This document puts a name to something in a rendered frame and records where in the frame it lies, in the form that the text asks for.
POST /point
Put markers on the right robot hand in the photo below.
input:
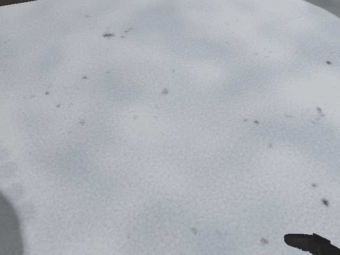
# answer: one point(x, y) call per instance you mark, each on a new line
point(315, 244)

